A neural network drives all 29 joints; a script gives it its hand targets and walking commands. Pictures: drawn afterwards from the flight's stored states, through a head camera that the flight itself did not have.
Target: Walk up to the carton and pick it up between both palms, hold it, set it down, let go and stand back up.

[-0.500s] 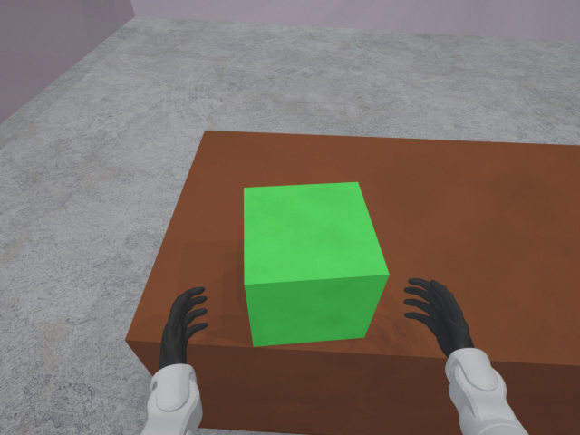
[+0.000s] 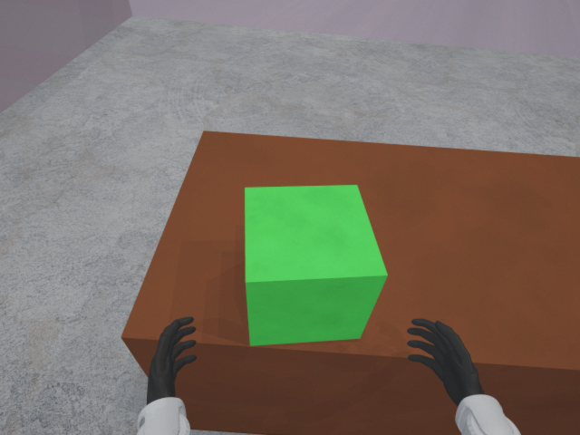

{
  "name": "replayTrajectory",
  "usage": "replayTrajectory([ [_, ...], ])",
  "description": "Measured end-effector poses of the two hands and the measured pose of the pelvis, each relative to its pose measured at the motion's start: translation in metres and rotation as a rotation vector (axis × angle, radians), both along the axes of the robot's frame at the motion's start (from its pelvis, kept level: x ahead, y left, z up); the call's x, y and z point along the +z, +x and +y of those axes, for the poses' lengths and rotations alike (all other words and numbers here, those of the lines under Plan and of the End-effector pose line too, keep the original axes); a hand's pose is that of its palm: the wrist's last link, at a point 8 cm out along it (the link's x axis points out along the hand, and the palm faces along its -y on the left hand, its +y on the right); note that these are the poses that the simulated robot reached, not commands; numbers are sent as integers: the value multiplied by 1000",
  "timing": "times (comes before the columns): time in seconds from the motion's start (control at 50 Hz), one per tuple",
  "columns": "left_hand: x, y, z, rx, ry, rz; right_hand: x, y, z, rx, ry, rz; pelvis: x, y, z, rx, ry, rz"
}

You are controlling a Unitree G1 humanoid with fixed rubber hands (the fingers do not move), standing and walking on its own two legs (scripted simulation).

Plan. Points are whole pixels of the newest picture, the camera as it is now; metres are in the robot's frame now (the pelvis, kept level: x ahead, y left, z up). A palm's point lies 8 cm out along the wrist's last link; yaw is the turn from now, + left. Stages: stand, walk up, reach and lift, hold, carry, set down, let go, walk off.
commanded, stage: set down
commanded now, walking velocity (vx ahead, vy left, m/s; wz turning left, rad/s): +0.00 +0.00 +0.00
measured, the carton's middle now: (303, 265) +0.43 +0.01 -0.04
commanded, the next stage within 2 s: let go in 1.74 s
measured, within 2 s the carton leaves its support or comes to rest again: neither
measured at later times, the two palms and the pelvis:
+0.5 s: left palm (160, 386) +0.20 +0.19 -0.03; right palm (459, 386) +0.24 -0.22 -0.03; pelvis +0.02 +0.00 +0.00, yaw +0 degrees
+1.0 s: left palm (148, 399) +0.19 +0.21 -0.05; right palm (457, 395) +0.23 -0.22 -0.05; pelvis +0.03 +0.01 +0.00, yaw +0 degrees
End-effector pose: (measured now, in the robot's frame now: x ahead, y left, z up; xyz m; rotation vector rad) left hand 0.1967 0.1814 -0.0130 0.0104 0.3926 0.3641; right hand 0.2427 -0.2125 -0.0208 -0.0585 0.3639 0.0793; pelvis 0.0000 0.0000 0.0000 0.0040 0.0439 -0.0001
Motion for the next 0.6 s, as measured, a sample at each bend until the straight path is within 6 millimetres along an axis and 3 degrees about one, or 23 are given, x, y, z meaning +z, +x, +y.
replayTrajectory([
  [0.14, -2, -1, 4, -6, 16, 6, -7, -9, -3, -9, -3, 35, 0, 1, 0, 0, 0, 2],
  [0.6, -21, 4, 17, -89, 33, 110, -17, -4, -7, -41, -19, 91, 1, 23, 2, 2, -2, 6],
])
